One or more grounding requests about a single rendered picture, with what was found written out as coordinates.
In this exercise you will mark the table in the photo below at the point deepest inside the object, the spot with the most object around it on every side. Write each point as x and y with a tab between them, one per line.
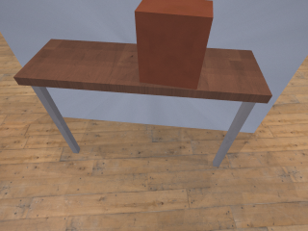
226	74

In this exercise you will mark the carton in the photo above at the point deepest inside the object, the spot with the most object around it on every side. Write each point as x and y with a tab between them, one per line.
172	37

